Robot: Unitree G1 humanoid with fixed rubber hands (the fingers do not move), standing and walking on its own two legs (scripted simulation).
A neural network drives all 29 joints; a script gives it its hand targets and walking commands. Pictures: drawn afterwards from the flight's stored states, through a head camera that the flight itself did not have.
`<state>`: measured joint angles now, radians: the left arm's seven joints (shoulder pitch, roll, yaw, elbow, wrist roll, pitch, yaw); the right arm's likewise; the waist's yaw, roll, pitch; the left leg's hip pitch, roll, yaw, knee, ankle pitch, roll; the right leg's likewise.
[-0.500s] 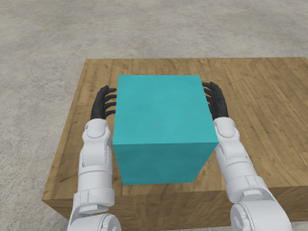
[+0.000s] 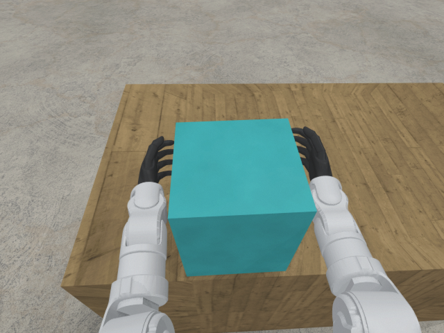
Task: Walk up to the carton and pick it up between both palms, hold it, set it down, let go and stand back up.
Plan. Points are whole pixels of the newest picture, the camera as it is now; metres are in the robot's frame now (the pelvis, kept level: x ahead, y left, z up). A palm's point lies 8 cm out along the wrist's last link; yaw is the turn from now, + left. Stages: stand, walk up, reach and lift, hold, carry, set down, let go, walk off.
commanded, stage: set down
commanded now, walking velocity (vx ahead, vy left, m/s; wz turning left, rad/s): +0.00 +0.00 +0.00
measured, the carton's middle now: (234, 201) +0.37 +0.00 +0.02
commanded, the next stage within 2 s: none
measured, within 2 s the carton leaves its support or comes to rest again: rests again in 0.88 s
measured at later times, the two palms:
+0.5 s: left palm (155, 187) +0.37 +0.15 +0.07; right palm (316, 175) +0.39 -0.15 +0.08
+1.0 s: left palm (157, 194) +0.37 +0.15 +0.05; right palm (315, 182) +0.39 -0.15 +0.07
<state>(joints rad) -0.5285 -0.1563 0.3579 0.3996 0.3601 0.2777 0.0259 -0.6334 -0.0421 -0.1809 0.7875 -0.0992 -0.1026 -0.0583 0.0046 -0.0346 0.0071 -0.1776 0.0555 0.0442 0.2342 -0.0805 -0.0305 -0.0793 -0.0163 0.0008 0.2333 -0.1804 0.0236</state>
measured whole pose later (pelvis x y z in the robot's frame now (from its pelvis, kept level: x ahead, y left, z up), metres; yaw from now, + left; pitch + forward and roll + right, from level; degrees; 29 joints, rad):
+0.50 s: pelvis +0.00 +0.00 +0.00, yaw +0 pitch +2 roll +0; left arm -0.52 -0.15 0.36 0.51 0.37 0.16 0.04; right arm -0.62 -0.04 -0.20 0.85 -0.11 -0.18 -0.06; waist 0.01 -0.03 0.02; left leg -0.18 0.06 0.04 0.24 -0.09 -0.03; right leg -0.08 -0.02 0.00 0.24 -0.19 0.02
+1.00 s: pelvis +0.00 +0.00 +0.00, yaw +0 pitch +2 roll +0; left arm -0.52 -0.13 0.36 0.64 0.37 0.04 0.07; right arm -0.61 -0.02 -0.27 0.90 -0.17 -0.24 -0.04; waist 0.01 -0.03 0.03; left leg -0.18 0.06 0.04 0.24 -0.09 -0.03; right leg -0.08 -0.02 0.00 0.24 -0.19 0.02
